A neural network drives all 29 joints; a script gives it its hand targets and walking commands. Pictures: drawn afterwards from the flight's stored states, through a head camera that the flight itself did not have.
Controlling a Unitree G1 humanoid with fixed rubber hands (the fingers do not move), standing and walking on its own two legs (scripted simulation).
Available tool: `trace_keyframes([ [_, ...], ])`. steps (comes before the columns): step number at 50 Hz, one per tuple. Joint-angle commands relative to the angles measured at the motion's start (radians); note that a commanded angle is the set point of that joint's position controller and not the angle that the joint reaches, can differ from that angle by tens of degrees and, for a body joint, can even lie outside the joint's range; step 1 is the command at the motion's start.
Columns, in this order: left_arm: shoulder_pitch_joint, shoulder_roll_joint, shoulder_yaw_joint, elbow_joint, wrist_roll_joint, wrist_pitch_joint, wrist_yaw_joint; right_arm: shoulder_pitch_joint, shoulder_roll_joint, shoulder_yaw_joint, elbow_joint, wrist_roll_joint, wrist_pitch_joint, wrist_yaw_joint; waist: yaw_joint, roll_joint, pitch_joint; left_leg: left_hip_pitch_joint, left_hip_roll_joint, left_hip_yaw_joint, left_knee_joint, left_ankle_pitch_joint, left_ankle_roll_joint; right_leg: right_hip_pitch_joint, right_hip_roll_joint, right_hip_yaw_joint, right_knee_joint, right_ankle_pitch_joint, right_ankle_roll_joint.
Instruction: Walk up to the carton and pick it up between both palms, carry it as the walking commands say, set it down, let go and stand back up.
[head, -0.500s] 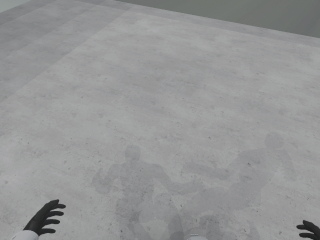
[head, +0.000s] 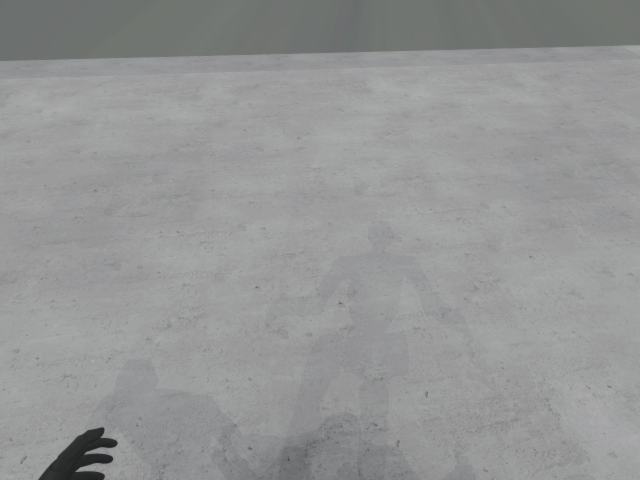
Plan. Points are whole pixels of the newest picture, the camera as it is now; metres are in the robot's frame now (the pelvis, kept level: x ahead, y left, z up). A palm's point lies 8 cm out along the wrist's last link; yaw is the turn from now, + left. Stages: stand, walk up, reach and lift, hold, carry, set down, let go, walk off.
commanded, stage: walk up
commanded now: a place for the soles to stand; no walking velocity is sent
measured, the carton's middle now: out of the picture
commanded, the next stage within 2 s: none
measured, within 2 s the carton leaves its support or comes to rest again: neither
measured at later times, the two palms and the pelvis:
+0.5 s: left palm (249, 324) +0.37 +0.12 -0.06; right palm out of the picture +0.01 -0.49 -0.07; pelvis +0.09 -0.12 +0.00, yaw -28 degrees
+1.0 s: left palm (492, 215) +0.63 -0.34 -0.04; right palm out of the picture -0.09 -0.53 -0.06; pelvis +0.22 -0.30 -0.02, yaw -51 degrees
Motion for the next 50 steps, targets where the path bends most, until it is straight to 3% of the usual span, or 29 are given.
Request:
trace_keyframes([
  [1,-0.079,0.191,0.056,-0.062,-0.007,-0.026,-0.02,-0.082,-0.231,-0.062,-0.066,-0.003,-0.023,-0.008,0.009,0.114,0.041,0.088,0.328,-0.222,-0.289,-0.228,0.115,-0.148,-0.17,0.015,0.139,0.056,0.025],
  [3,-0.132,0.158,0.04,-0.065,-0.024,-0.027,-0.042,-0.048,-0.259,-0.074,-0.06,-0.016,-0.022,-0.001,-0.023,0.166,0.077,0.072,0.308,-0.093,-0.291,-0.185,0.11,-0.119,-0.178,-0.046,0.044,0.072,0.03],
  [5,-0.198,0.145,0.039,-0.074,-0.025,-0.029,-0.054,-0.011,-0.287,-0.082,-0.054,-0.023,-0.023,0.008,-0.049,0.17,0.083,0.091,0.309,-0.011,-0.28,-0.139,0.109,-0.086,-0.186,-0.091,-0.046,0.091,0.031],
  [8,-0.236,0.141,0.037,-0.046,-0.026,-0.033,-0.053,-0.04,-0.299,-0.077,-0.04,-0.024,-0.019,0.023,-0.045,0.177,0.054,0.099,0.302,0.084,-0.266,-0.068,0.097,0.014,-0.175,-0.156,-0.184,0.06,0.001],
  [12,-0.209,0.16,0.05,-0.006,-0.038,-0.042,-0.034,-0.073,-0.312,-0.073,-0.019,-0.011,-0.002,0.038,-0.017,0.216,0.002,0.151,0.328,0.102,-0.173,-0.035,0.095,0.113,-0.133,-0.191,-0.294,0.016,-0.041],
  [13,-0.166,0.182,0.059,0.008,-0.035,-0.045,-0.029,-0.086,-0.303,-0.071,-0.016,-0.011,0.002,0.042,0.013,0.188,-0.026,0.132,0.312,0.131,-0.075,-0.031,0.083,0.19,-0.128,-0.178,-0.331,-0.015,-0.064],
  [14,-0.059,0.223,0.074,0.039,-0.028,-0.049,-0.021,-0.095,-0.278,-0.064,-0.017,-0.013,0.007,0.043,0.072,0.105,-0.088,0.044,0.258,0.189,0.143,0.012,0.053,0.361,-0.134,-0.119,-0.382,-0.076,-0.108],
  [15,0.024,0.335,0.102,0.052,-0.024,-0.049,-0.004,-0.085,-0.234,-0.039,-0.037,-0.003,0.005,0.041,0.141,-0.165,-0.102,-0.229,0.108,0.218,0.409,-0.06,-0.009,0.506,-0.262,0.21,-0.527,-0.298,-0.223],
  [16,0.023,0.385,0.112,0.039,-0.036,-0.038,0.005,-0.118,-0.204,-0.012,-0.052,0.004,0.004,0.038,0.153,-0.278,-0.074,-0.478,0.028,0.045,0.525,-0.34,-0.037,0.598,-0.326,0.481,-0.632,-0.4,-0.305],
  [17,-0.014,0.358,0.11,0.035,-0.047,-0.028,0.009,-0.107,-0.233,-0.011,-0.051,0.009,-0.003,0.039,0.121,-0.193,-0.061,-0.46,0.085,-0.063,0.532,-0.329,-0.034,0.58,-0.328,0.426,-0.617,-0.336,-0.313],
  [18,-0.069,0.308,0.097,0.022,-0.05,-0.024,0.016,-0.081,-0.251,-0.017,-0.036,0.009,-0.014,0.04,0.082,-0.124,-0.042,-0.401,0.098,-0.063,0.481,-0.28,-0.04,0.507,-0.291,0.35,-0.592,-0.261,-0.296],
  [20,-0.152,0.261,0.084,-0.003,-0.042,-0.026,0.017,-0.013,-0.257,-0.02,-0.005,0.006,-0.025,0.033,0.036,-0.118,-0.04,-0.274,0.074,-0.041,0.348,-0.242,-0.049,0.375,-0.204,0.249,-0.548,-0.167,-0.258],
  [22,-0.151,0.241,0.075,-0.014,-0.033,-0.031,0.009,0.02,-0.245,-0.019,-0.002,0.0,-0.024,0.029,0.033,-0.147,-0.052,-0.197,0.02,-0.018,0.271,-0.231,-0.046,0.296,-0.188,0.262,-0.541,-0.167,-0.269],
  [25,-0.117,0.236,0.07,-0.015,-0.022,-0.032,0.001,0.014,-0.238,-0.021,-0.014,0.001,-0.037,0.017,0.039,-0.165,-0.032,-0.13,-0.013,-0.033,0.184,-0.176,-0.026,0.218,-0.219,0.345,-0.544,-0.209,-0.284],
  [27,-0.149,0.231,0.063,-0.027,-0.025,-0.031,0.0,0.077,-0.234,-0.029,-0.001,0.002,-0.052,0.011,-0.014,-0.117,-0.027,0.092,-0.017,-0.07,0.051,-0.04,-0.004,0.052,-0.2,0.34,-0.49,-0.26,-0.245],
  [28,-0.226,0.198,0.042,-0.056,-0.033,-0.033,0.001,0.142,-0.254,-0.061,0.009,-0.002,-0.052,0.004,-0.083,-0.072,-0.051,0.288,0.014,-0.119,-0.017,-0.002,0.022,-0.1,-0.147,0.288,-0.398,-0.301,-0.19],
  [29,-0.223,0.132,0.029,-0.068,-0.037,-0.036,0.004,0.247,-0.32,-0.083,0.014,-0.019,-0.057,-0.002,-0.143,0.09,-0.084,0.47,0.152,-0.291,-0.174,-0.236,0.047,-0.257,-0.027,0.18,-0.214,-0.32,-0.112],
  [30,-0.21,0.11,0.028,-0.078,-0.034,-0.036,0.009,0.2,-0.405,-0.105,-0.022,-0.028,-0.06,-0.004,-0.134,0.273,-0.026,0.419,0.461,-0.666,-0.384,-0.605,0.124,-0.398,0.027,0.087,0.094,-0.181,-0.035],
  [31,-0.176,0.2,0.051,-0.049,-0.009,-0.034,0.013,0.057,-0.371,-0.098,-0.065,-0.005,-0.061,0.005,-0.064,0.117,0.013,0.296,0.526,-0.639,-0.366,-0.579,0.168,-0.366,-0.102,0.111,0.205,-0.1,0.001],
  [32,-0.156,0.226,0.06,-0.027,-0.013,-0.041,0.007,0.002,-0.325,-0.08,-0.077,0.006,-0.061,0.01,-0.034,0.074,0.025,0.236,0.466,-0.527,-0.342,-0.499,0.165,-0.301,-0.151,0.081,0.219,-0.056,0.012],
  [34,-0.145,0.218,0.066,-0.002,-0.029,-0.054,-0.012,-0.045,-0.263,-0.061,-0.074,0.004,-0.065,0.01,-0.014,0.091,0.061,0.159,0.331,-0.255,-0.315,-0.301,0.129,-0.209,-0.197,0.036,0.167,-0.012,0.021],
  [36,-0.2,0.168,0.043,-0.013,-0.045,-0.064,-0.031,0.013,-0.277,-0.065,-0.057,-0.01,-0.068,0.015,-0.055,0.146,0.091,0.135,0.284,-0.084,-0.322,-0.109,0.121,-0.157,-0.197,-0.034,0.047,0.04,0.017],
  [40,-0.304,0.13,0.022,-0.023,-0.042,-0.065,-0.041,0.073,-0.297,-0.077,-0.053,-0.009,-0.064,0.024,-0.096,0.155,0.076,0.241,0.281,0.05,-0.29,0.188,0.131,-0.139,-0.18,-0.117,-0.109,0.09,-0.006],
  [44,-0.358,0.121,0.013,-0.021,-0.048,-0.064,-0.043,0.07,-0.312,-0.082,-0.058,0.002,-0.045,0.029,-0.095,0.168,0.062,0.285,0.29,0.106,-0.264,0.272,0.127,-0.039,-0.148,-0.156,-0.235,0.116,-0.047],
  [46,-0.321,0.138,0.018,-0.001,-0.049,-0.063,-0.035,0.048,-0.315,-0.083,-0.063,0.007,-0.035,0.027,-0.055,0.171,0.021,0.264,0.288,0.138,-0.173,0.362,0.12,0.1,-0.107,-0.182,-0.276,0.081,-0.081],
  [47,-0.263,0.16,0.027,0.018,-0.049,-0.064,-0.025,0.043,-0.31,-0.083,-0.066,0.009,-0.031,0.026,-0.019,0.16,-0.021,0.223,0.281,0.157,-0.059,0.436,0.12,0.222,-0.076,-0.2,-0.287,0.042,-0.107],
  [48,-0.156,0.198,0.044,0.047,-0.044,-0.065,-0.011,0.032,-0.293,-0.078,-0.072,0.009,-0.028,0.025,0.046,0.121,-0.082,0.117,0.256,0.184,0.144,0.497,0.108,0.416,-0.054,-0.186,-0.307,-0.009,-0.153],
  [49,0.01,0.263,0.074,0.08,-0.037,-0.064,0.012,0.023,-0.255,-0.059,-0.087,0.012,-0.03,0.025,0.151,0.04,-0.159,-0.094,0.195,0.193,0.412,0.438,0.063,0.682,-0.081,-0.091,-0.343,-0.115,-0.221],
  [50,0.08,0.368,0.107,0.072,-0.041,-0.061,0.036,0.02,-0.172,-0.022,-0.13,0.019,-0.038,0.028,0.189,-0.279,-0.179,-0.503,0.038,0.128,0.691,-0.268,0.009,0.879,-0.317,0.359,-0.424,-0.158,-0.314],
])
